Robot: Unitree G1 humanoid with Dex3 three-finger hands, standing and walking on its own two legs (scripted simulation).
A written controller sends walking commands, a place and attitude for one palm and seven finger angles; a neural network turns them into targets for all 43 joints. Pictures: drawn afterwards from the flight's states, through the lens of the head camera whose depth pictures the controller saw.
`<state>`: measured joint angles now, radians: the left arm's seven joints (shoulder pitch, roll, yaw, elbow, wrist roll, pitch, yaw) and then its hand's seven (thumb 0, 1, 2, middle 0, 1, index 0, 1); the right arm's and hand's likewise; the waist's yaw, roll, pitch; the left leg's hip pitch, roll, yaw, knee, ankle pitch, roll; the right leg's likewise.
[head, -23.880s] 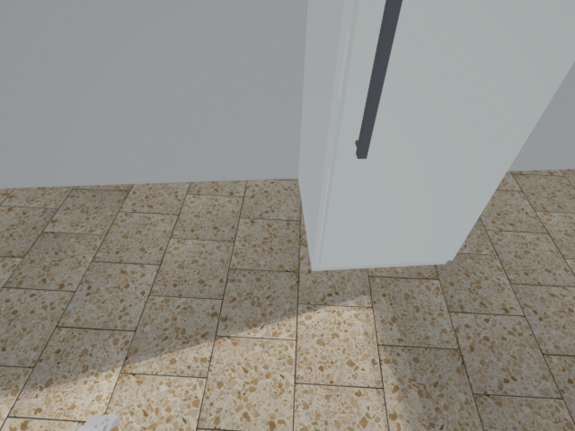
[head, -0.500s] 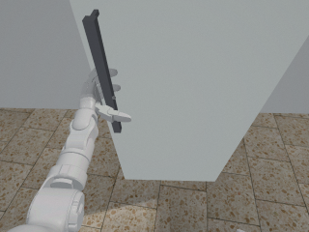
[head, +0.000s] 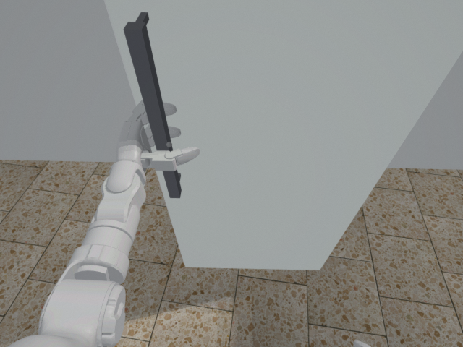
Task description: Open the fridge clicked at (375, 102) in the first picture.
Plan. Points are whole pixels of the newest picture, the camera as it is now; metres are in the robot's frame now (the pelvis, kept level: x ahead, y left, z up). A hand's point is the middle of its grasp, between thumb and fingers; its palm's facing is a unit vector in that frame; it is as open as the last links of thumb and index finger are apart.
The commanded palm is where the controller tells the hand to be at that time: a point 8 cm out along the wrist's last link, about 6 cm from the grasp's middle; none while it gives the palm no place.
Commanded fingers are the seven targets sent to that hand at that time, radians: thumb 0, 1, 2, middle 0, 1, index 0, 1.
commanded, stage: grip the handle and tug to test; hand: left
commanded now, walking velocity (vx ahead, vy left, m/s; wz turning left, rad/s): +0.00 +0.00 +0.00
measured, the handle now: (163, 125) +0.49 +0.14 +0.12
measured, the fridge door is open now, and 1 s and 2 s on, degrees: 0 0 5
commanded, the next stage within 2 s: pull the door a little, standing still in 1.04 s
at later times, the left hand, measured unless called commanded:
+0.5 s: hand (169, 143) +0.43 +0.12 +0.13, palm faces -0.01 -1.00 +0.01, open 5.8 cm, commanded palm +0.41 +0.16 +0.13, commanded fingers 0.00 0.90 0.90 -0.45 -1.40 -0.45 -1.40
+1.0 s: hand (170, 144) +0.43 +0.12 +0.13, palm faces +0.00 -1.00 +0.01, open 5.9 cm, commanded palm +0.38 +0.16 +0.13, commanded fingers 0.00 0.90 0.90 -0.45 -1.40 -0.45 -1.40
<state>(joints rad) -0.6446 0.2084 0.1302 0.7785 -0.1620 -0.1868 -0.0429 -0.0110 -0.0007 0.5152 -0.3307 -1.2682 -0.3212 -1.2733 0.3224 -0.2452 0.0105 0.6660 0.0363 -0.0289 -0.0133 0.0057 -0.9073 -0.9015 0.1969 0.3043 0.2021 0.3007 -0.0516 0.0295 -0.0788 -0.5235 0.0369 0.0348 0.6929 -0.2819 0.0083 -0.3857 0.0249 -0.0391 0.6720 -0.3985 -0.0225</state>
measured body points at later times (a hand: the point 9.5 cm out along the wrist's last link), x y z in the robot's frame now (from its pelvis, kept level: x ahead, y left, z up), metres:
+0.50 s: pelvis +0.00 +0.00 +0.00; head +0.03 +0.00 +0.45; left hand +0.43 +0.17 +0.13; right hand +0.09 -0.25 -0.12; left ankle +0.04 +0.11 -0.72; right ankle -0.04 -0.11 -0.72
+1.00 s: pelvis +0.01 +0.00 +0.00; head +0.03 -0.01 +0.45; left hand +0.42 +0.17 +0.13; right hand +0.10 -0.26 -0.11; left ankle +0.04 +0.11 -0.72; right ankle -0.04 -0.11 -0.72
